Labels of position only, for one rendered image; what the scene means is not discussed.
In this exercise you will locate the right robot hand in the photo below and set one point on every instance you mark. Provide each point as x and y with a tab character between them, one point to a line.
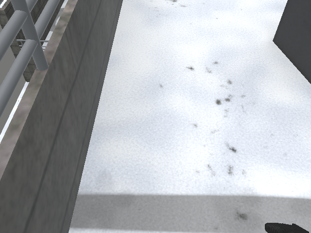
275	227

